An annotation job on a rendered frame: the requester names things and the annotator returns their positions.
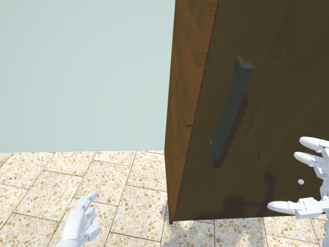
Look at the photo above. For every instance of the right robot hand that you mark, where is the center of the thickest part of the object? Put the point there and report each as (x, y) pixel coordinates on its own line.
(309, 207)

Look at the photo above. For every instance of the wardrobe door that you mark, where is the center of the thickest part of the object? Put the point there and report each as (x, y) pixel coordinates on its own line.
(287, 42)

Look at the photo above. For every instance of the handle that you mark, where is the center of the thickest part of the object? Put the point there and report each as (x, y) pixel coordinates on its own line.
(235, 96)

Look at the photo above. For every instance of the left robot hand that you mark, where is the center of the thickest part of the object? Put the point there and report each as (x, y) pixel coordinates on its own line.
(74, 227)

